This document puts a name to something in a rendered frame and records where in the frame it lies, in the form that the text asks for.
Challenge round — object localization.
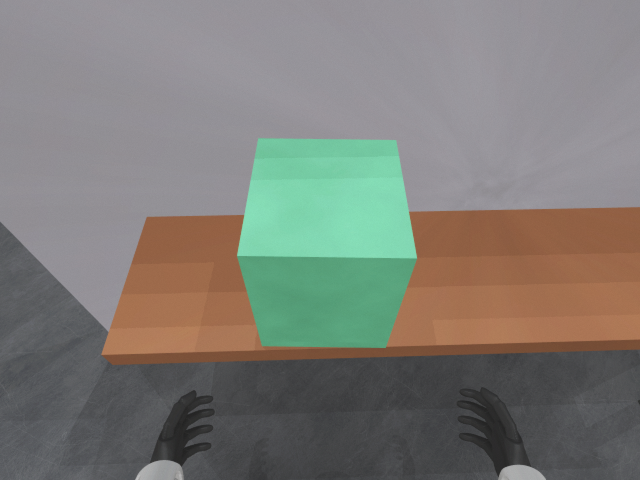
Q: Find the robot left forearm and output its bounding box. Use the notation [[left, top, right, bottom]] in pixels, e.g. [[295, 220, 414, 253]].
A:
[[135, 460, 184, 480]]

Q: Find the left robot hand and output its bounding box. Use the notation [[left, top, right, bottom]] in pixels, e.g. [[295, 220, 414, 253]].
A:
[[150, 390, 215, 467]]

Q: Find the right robot hand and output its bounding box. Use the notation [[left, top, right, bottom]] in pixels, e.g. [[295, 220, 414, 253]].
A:
[[457, 387, 531, 477]]

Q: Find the table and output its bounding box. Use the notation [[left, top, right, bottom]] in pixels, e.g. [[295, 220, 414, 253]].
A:
[[101, 207, 640, 405]]

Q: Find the carton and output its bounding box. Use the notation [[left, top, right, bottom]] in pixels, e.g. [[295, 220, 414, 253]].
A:
[[237, 138, 417, 348]]

